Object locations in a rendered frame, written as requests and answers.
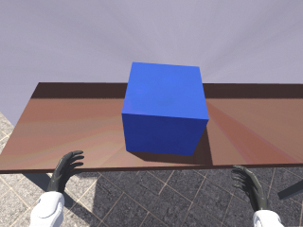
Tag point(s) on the right robot forearm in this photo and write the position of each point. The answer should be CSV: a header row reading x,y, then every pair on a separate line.
x,y
266,218

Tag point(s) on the table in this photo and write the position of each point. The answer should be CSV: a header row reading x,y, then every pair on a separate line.
x,y
255,125

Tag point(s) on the left robot hand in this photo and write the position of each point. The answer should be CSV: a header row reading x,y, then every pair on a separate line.
x,y
62,172

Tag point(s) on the carton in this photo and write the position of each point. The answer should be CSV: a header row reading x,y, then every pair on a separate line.
x,y
164,109

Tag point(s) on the right robot hand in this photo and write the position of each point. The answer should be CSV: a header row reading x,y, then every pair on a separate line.
x,y
253,188

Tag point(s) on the left robot forearm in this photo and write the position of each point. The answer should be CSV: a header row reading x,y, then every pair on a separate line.
x,y
49,210

